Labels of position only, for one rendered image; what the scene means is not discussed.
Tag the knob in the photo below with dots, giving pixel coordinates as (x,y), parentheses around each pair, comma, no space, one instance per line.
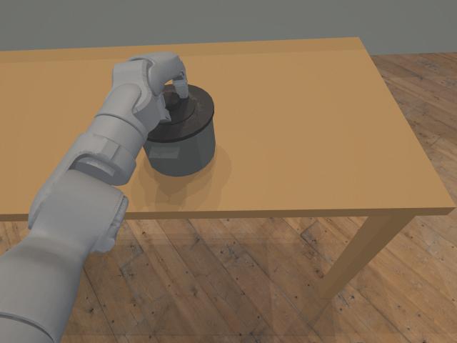
(172,101)

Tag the pot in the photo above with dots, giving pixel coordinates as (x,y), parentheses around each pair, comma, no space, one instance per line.
(182,158)

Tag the lid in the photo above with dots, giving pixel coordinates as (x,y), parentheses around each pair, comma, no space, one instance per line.
(192,117)

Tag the robot left upper arm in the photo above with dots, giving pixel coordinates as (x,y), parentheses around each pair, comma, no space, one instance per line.
(40,276)

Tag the robot left hand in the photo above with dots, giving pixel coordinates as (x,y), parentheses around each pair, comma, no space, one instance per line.
(174,70)

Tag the table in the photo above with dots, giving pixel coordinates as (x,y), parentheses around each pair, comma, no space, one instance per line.
(303,128)

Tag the robot left forearm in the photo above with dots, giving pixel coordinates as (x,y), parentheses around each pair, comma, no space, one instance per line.
(108,149)

